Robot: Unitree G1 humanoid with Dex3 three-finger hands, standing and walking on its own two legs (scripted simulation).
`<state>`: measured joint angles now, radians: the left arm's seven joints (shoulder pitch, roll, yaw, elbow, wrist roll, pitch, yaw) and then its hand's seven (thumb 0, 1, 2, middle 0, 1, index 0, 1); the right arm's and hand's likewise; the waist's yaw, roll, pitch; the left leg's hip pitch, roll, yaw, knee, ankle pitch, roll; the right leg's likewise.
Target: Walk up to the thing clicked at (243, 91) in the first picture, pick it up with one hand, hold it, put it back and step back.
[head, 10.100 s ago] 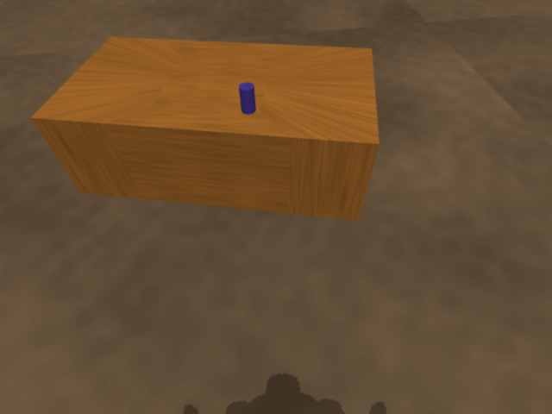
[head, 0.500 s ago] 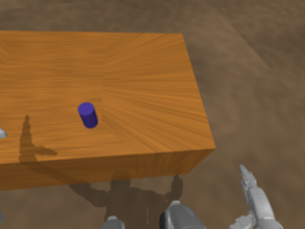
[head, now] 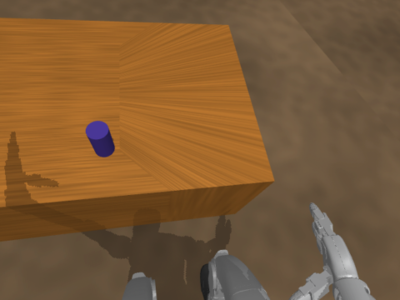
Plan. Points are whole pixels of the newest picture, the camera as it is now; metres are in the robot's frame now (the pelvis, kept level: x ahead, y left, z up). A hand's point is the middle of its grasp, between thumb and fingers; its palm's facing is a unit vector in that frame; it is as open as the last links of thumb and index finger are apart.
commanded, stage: approach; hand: left
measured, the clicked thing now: (101, 139) +0.55 +0.19 -0.20
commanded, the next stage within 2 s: close in in 0.38 s
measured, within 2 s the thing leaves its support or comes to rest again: neither
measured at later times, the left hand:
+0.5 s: hand (71, 148) +0.50 +0.25 -0.14, palm faces +0.10 -0.99 +0.05, open 17.7 cm
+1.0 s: hand (99, 149) +0.51 +0.19 -0.18, palm faces +0.12 -0.99 +0.00, open 17.4 cm
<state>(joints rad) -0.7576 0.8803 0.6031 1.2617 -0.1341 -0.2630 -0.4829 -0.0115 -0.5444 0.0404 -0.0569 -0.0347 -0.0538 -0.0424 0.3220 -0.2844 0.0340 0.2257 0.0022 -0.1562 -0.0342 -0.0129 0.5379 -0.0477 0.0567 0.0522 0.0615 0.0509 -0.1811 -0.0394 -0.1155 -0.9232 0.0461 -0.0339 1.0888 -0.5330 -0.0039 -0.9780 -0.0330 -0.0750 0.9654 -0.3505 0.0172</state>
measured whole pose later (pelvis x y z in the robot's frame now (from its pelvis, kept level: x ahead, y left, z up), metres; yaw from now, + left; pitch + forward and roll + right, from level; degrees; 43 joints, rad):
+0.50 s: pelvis -0.04 +0.00 -0.10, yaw -2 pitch +33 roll -6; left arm -0.89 0.82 0.61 1.34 -0.05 -0.57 -0.33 -0.01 -0.60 0.04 -0.06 -0.04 -0.05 -0.06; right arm 0.35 -0.30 0.01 -0.11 -0.09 -0.17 0.04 -0.01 0.51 -0.06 0.06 0.05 0.07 0.05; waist -0.39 -0.07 -0.12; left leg -1.48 0.05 -0.08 1.55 -0.65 -0.01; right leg -1.52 -0.04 -0.10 1.38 -0.43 0.01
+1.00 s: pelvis -0.06 +0.00 -0.14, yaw -2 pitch +34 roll -5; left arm -0.94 0.74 0.51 1.25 0.03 -0.52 -0.10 -0.01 -0.53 0.03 -0.06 -0.08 -0.08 -0.06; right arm 0.43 -0.34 -0.08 -0.38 -0.06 -0.09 0.07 -0.01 0.52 -0.05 0.06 0.05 0.07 0.05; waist -0.44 -0.06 -0.13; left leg -1.64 0.04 -0.08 1.69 -0.66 -0.01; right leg -1.69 -0.05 -0.09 1.53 -0.44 0.01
